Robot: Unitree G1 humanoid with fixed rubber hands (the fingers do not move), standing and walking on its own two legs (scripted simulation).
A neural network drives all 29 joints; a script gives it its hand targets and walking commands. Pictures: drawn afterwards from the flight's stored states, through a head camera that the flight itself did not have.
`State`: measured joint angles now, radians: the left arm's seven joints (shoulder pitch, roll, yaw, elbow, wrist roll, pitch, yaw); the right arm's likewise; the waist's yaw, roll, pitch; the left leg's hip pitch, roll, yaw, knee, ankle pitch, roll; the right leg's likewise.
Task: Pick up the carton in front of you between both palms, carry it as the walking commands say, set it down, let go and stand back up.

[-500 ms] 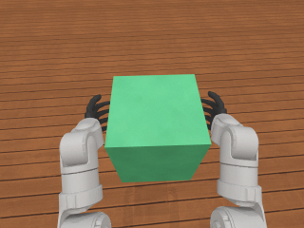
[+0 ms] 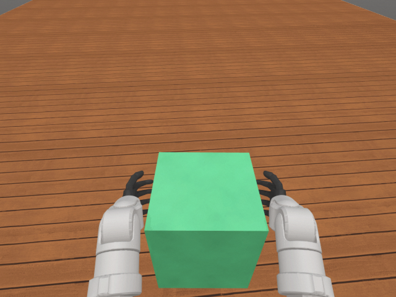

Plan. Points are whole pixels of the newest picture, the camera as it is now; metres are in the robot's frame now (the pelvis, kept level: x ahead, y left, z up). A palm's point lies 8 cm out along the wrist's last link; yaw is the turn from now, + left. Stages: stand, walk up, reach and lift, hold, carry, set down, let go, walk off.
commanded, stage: carry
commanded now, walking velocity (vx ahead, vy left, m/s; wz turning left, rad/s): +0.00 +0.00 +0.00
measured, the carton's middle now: (203, 220) +0.31 +0.00 -0.02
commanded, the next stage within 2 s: hold in 0.90 s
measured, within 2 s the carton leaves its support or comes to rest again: neither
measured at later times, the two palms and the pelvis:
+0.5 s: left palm (129, 225) +0.26 +0.15 +0.05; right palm (278, 224) +0.25 -0.15 +0.05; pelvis -0.03 +0.00 +0.00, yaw +0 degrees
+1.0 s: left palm (127, 231) +0.25 +0.15 +0.04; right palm (277, 229) +0.25 -0.15 +0.04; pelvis -0.04 +0.00 +0.01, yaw +2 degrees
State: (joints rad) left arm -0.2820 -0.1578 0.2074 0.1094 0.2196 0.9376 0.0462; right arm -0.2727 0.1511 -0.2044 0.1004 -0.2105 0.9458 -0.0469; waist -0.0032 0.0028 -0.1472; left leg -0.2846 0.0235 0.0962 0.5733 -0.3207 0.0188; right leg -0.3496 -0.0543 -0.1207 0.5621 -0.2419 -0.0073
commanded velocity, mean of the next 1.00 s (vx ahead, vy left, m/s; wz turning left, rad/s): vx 0.00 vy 0.00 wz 0.00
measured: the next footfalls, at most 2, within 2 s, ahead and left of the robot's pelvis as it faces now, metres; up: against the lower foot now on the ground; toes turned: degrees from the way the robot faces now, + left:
none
